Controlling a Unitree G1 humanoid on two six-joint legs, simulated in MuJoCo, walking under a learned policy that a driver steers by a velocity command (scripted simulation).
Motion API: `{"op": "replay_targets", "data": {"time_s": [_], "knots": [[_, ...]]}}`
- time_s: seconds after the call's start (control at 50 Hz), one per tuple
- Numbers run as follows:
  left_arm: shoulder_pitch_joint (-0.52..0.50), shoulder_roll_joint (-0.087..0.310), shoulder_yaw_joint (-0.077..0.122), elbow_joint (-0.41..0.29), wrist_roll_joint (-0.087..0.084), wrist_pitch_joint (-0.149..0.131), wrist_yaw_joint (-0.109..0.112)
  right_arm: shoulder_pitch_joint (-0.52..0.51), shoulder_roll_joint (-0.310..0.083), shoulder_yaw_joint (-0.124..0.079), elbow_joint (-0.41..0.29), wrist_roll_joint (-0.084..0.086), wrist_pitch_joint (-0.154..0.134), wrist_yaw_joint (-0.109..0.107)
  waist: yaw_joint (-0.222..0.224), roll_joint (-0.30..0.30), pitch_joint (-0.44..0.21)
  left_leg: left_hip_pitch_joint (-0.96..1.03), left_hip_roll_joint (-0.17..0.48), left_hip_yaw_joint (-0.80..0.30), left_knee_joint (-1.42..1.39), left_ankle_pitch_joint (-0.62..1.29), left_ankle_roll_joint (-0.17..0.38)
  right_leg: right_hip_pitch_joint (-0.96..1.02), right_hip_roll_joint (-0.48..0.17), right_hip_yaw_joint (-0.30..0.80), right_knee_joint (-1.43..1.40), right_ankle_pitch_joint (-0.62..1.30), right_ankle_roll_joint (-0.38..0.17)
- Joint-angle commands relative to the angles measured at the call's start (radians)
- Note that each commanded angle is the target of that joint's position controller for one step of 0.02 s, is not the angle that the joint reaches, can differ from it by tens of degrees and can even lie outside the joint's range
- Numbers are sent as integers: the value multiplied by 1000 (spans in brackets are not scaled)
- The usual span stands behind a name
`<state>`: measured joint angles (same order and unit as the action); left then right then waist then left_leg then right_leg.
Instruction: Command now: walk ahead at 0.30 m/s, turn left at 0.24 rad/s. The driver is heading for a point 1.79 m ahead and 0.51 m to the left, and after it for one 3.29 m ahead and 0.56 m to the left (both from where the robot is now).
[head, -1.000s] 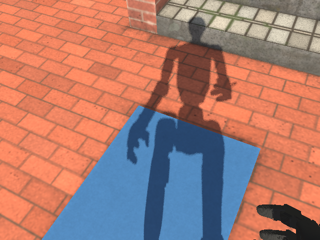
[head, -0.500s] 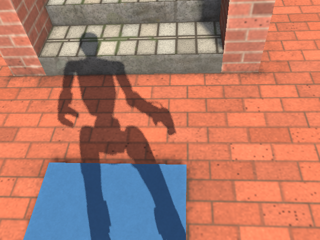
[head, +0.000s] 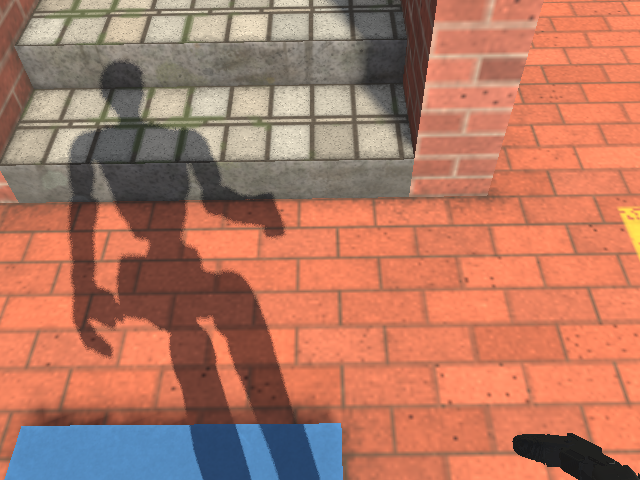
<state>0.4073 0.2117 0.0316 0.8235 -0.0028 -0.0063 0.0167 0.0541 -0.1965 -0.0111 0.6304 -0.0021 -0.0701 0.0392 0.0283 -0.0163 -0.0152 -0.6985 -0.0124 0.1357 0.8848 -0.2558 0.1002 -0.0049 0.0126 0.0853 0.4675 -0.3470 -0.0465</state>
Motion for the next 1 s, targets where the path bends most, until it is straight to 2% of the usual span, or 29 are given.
{"op": "replay_targets", "data": {"time_s": [0.02,0.04,0.06,0.08,0.1,0.12,0.14,0.18,0.24,0.3,0.38,0.46,0.5,0.52,0.54,0.56,0.58,0.6,0.62,0.64,0.66,0.68,0.72,0.78,0.84,0.9,0.96,0.98,1.0], "knots": [[-33,149,35,-113,49,-53,-5,355,-233,-81,8,-27,5,-24,-155,344,-410,875,345,-943,-482,436,316,-531,142,74,844,-84,68],[-16,178,53,-120,16,-65,-23,244,-211,-67,-6,-20,2,-28,-84,232,-285,746,368,-849,-485,301,280,-617,70,127,974,-116,71],[-107,164,44,-143,-4,-64,-25,205,-165,-61,-12,-3,4,-33,-78,112,-150,599,304,-725,-485,259,237,-650,39,67,962,-89,66],[-151,138,41,-167,-1,-59,-21,169,-155,-60,-4,7,1,-32,-38,31,-39,469,259,-589,-505,295,204,-669,-3,37,901,-61,59],[-147,143,47,-171,7,-49,-12,148,-143,-59,-10,6,-6,-35,-7,19,-27,387,220,-505,-535,322,176,-608,-42,36,827,-26,53],[-134,132,46,-172,5,-40,-5,132,-146,-63,-13,5,-7,-37,14,45,-24,334,191,-458,-553,361,171,-556,-43,27,793,-14,58],[-131,120,45,-173,13,-35,1,136,-151,-66,-12,5,-10,-39,19,59,-34,326,177,-421,-568,456,177,-535,-40,17,756,3,68],[-148,108,44,-175,25,-32,15,155,-172,-76,-2,5,-10,-47,21,46,-67,357,149,-359,-560,609,181,-531,-25,8,657,68,96],[-215,99,42,-190,30,-28,26,199,-212,-92,8,18,19,-67,4,48,-117,431,133,-347,-525,619,172,-553,-2,12,519,178,142],[-291,97,40,-206,20,-24,19,207,-218,-99,-3,25,57,-86,-16,85,-118,442,116,-388,-503,433,149,-550,9,34,397,254,162],[-375,110,43,-224,5,-28,2,204,-212,-109,-33,14,91,-103,-43,107,-80,430,113,-509,-453,163,151,-549,22,75,245,257,169],[-372,126,49,-220,-2,-41,-19,193,-194,-110,-67,12,107,-114,-51,137,-84,413,89,-607,-309,140,133,-462,26,105,68,222,148],[-324,124,54,-199,-10,-46,-24,173,-168,-101,-79,21,114,-117,-37,151,-77,406,48,-614,-215,181,97,-363,-8,104,-120,363,130],[-290,113,56,-181,-8,-50,-26,171,-156,-95,-79,24,113,-113,-27,126,-80,394,2,-575,-141,151,64,-273,-18,61,-257,543,121],[-265,119,62,-164,3,-51,-23,210,-118,-85,-69,17,108,-105,-46,51,-90,289,-61,-499,11,-45,16,-131,-82,59,-253,671,104],[-217,154,68,-173,23,-47,-16,283,-67,-68,-64,2,104,-97,-52,-128,-138,-4,-156,-381,336,-444,-44,132,-277,181,-7,1088,19],[-139,142,59,-169,23,-43,-20,366,-79,-65,-56,3,98,-87,-57,-184,-168,-168,-196,-340,615,-618,-93,216,-404,267,95,1400,-90],[-147,209,79,-154,24,-43,-26,391,-161,-82,-81,19,87,-82,-90,-245,-216,-209,-141,-289,824,-527,-143,171,-495,387,41,1252,-206],[-220,179,75,-176,24,-37,-21,336,-220,-102,-67,27,98,-92,-73,-176,-176,-250,-85,-270,941,-440,-171,104,-451,345,19,954,-223],[-265,128,53,-208,30,-24,-7,255,-225,-106,-65,29,119,-102,-43,-97,-126,-248,-67,-278,970,-344,-185,-5,-376,265,-20,738,-189],[-304,113,37,-226,34,-9,4,214,-210,-104,-76,30,140,-107,-46,-74,-73,-203,-63,-267,987,-286,-200,-127,-315,209,-63,617,-170],[-313,128,34,-226,37,1,14,188,-188,-95,-99,27,150,-107,-50,-87,-33,-167,-63,-254,990,-232,-211,-207,-280,180,-94,579,-165],[-275,140,32,-214,38,7,34,162,-156,-82,-130,26,147,-104,-37,-118,-37,-161,-60,-230,961,-182,-219,-189,-242,109,-114,573,-170],[-190,141,30,-189,25,14,51,110,-105,-55,-159,23,131,-102,0,-125,-84,-204,-46,-233,839,-226,-231,-46,-262,92,-105,668,-208],[-169,156,35,-177,20,20,54,73,-56,-28,-176,6,123,-102,8,-117,-116,-184,-7,-226,648,-282,-232,25,-303,96,-115,694,-229],[-203,173,40,-179,13,31,45,59,-17,-4,-178,0,115,-88,-5,-150,-125,-5,41,-145,392,-341,-202,-58,-295,37,-139,678,-218],[-173,169,41,-159,-3,36,27,96,-36,-9,-156,11,110,-76,-7,-201,-101,193,24,-65,156,-351,-155,-144,-288,16,-154,667,-213],[-169,156,38,-150,-10,37,22,130,-38,-13,-142,11,108,-73,-32,-192,-96,269,13,-52,18,-254,-132,-159,-282,10,-141,642,-196],[-127,137,34,-128,-16,36,16,163,-45,-18,-125,8,106,-68,-50,-177,-84,358,-1,-58,-164,-104,-103,-183,-261,-5,-124,601,-156]]}}
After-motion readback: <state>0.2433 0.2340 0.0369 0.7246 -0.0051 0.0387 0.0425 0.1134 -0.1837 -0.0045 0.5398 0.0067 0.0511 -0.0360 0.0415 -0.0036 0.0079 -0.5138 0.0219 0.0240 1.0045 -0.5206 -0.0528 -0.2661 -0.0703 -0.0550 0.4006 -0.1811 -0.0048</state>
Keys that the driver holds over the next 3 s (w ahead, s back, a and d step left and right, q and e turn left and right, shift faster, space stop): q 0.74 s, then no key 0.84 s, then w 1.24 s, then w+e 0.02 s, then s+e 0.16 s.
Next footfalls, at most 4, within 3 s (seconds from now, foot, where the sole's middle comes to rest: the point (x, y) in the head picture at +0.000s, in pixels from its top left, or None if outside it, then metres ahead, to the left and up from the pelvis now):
0.54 right None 0.28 -0.09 -0.78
1.02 left None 0.12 0.13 -0.71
1.38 right None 0.21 -0.09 -0.78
2.26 right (272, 439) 0.53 0.15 -0.71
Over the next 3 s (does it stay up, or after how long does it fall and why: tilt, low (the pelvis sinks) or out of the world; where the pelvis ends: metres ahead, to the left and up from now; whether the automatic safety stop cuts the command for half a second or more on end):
stays up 0.64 0.42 0.00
